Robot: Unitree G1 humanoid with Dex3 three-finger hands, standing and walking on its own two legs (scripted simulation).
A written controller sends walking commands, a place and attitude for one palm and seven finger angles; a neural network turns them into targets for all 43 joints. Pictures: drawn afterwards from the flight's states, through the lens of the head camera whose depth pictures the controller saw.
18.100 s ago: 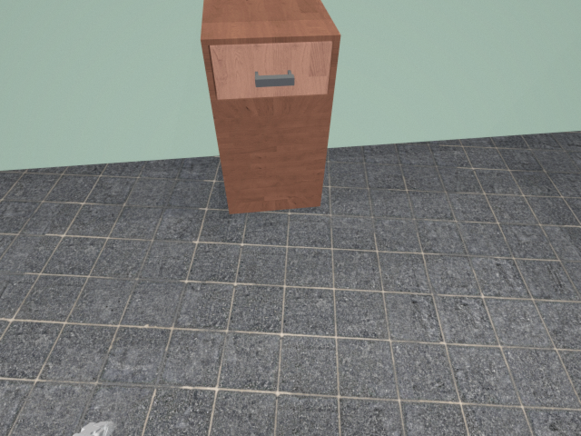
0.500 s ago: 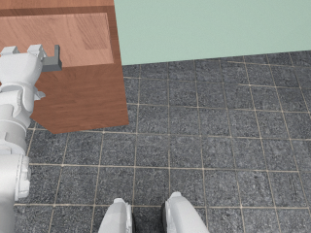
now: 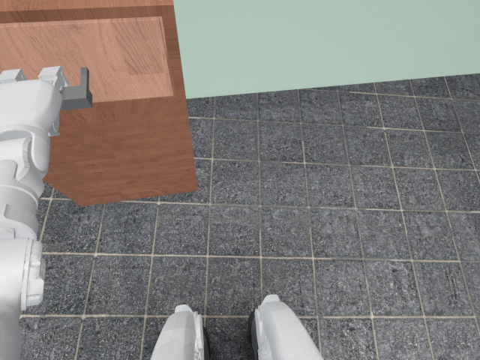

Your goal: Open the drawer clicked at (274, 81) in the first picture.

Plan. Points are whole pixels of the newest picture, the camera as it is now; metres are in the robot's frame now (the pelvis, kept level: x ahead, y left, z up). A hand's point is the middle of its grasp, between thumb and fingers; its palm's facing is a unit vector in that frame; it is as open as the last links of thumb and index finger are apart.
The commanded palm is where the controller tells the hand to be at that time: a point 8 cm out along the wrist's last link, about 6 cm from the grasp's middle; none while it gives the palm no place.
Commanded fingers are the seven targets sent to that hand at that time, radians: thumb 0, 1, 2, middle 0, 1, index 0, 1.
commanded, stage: pull the drawer open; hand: left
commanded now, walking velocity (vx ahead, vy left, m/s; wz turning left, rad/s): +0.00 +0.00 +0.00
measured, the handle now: (49, 88) +0.56 +0.29 +0.01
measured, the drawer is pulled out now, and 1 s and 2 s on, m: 0.00 0.11 0.24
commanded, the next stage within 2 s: none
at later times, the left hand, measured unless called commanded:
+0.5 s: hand (46, 148) +0.46 +0.29 -0.01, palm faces -0.05 -0.06 -1.00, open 6.2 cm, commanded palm +0.42 +0.28 +0.04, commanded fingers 0.00 0.90 0.90 -0.40 -1.35 -0.40 -1.35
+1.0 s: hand (44, 189) +0.39 +0.28 -0.01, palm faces -0.04 -0.05 -1.00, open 6.2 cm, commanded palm +0.36 +0.27 +0.04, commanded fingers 0.00 0.90 0.90 -0.40 -1.35 -0.40 -1.35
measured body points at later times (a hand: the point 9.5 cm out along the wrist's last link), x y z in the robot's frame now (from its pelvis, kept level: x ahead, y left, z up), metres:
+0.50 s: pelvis +0.02 +0.01 +0.02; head +0.16 +0.02 +0.45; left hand +0.46 +0.29 +0.04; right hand +0.06 -0.27 -0.11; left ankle +0.00 +0.08 -0.64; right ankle +0.03 -0.13 -0.64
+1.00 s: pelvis +0.02 +0.00 +0.03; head +0.12 +0.01 +0.47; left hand +0.39 +0.28 +0.04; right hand +0.11 -0.26 -0.10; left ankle +0.00 +0.08 -0.64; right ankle +0.03 -0.13 -0.64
